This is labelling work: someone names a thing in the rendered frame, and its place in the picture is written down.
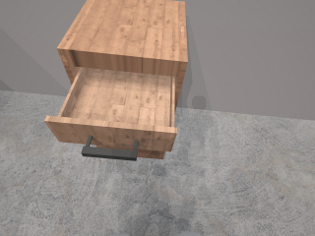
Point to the drawer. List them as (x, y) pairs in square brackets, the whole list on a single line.
[(117, 108)]

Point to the handle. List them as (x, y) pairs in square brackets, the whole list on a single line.
[(109, 153)]

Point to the cabinet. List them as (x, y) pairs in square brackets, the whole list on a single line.
[(135, 36)]

